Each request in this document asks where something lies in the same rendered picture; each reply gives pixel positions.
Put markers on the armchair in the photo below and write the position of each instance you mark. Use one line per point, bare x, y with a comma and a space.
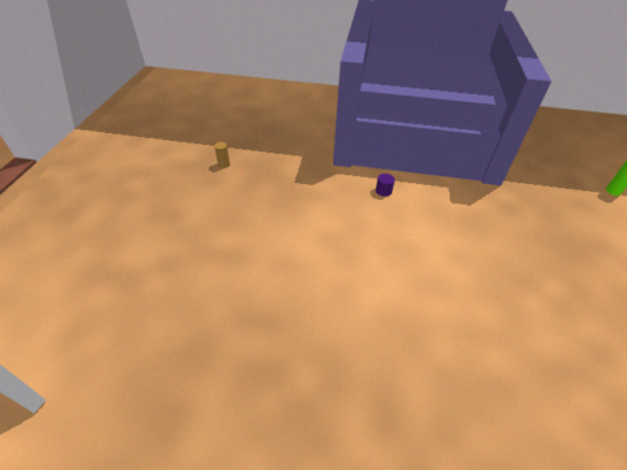
439, 87

